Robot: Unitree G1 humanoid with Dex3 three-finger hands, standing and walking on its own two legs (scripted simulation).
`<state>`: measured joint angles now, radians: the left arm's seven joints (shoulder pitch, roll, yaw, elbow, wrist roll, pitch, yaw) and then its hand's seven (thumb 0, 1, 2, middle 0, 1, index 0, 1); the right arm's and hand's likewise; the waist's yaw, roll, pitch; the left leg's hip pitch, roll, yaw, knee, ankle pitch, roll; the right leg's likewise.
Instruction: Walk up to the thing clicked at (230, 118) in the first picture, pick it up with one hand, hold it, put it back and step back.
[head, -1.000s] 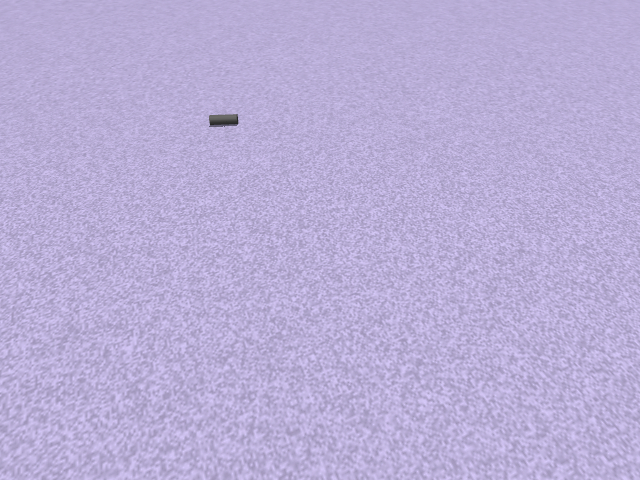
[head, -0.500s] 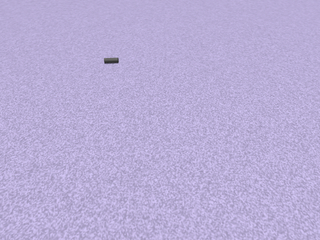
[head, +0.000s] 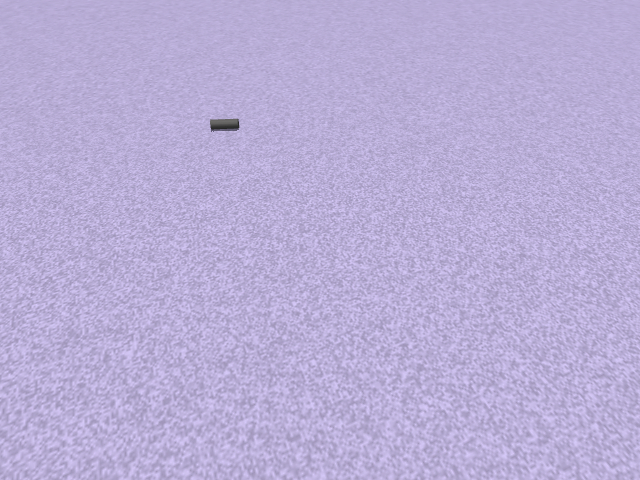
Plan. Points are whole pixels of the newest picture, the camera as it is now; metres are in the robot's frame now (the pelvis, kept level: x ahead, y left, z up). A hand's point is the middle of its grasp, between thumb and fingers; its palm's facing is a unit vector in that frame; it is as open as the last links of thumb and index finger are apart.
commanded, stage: stand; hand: left
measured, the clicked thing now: (224, 124) +2.00 +0.52 -0.76
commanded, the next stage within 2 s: walk up in 0.12 s
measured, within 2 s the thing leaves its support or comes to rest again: neither
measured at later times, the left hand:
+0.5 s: hand out of the picture +0.09 +0.40 -0.17, palm faces +0.06 -0.91 -0.41, open 7.4 cm
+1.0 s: hand (130, 274) +0.52 +0.38 -0.15, palm faces -0.05 -0.93 -0.36, open 7.4 cm
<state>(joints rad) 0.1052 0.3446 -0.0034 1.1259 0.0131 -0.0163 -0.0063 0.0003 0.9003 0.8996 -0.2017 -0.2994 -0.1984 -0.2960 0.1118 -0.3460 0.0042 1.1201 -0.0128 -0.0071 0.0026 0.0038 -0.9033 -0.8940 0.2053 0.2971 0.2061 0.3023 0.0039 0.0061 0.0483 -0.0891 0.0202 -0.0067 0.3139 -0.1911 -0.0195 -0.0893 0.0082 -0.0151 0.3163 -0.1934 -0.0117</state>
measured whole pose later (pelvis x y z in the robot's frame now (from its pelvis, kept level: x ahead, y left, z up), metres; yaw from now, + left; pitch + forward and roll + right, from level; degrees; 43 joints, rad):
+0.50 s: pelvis +0.10 +0.08 -0.03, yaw +4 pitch -2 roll -1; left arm 0.30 0.52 0.08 1.05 0.04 -0.05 -0.07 0.00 0.90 0.90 -0.20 -0.30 -0.20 -0.30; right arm 0.19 -0.46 -0.12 0.99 -0.04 -0.03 0.11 0.01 -0.90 -0.89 0.20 0.30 0.20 0.30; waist 0.03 -0.03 0.00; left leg -0.38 0.09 0.04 0.61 -0.20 -0.01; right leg -0.01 -0.11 -0.05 0.50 -0.46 -0.01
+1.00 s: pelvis +0.38 +0.11 -0.04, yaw +2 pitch -1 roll -2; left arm 0.08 0.39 0.05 0.93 0.01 -0.05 -0.09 0.00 0.90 0.90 -0.20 -0.30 -0.20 -0.30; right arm 0.39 -0.42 -0.08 0.97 -0.02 -0.06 0.05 0.01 -0.90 -0.89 0.21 0.30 0.21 0.30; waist -0.05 0.08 0.08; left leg 0.11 0.09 0.10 0.53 -0.54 0.01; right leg -0.46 -0.01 -0.11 0.59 -0.12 -0.04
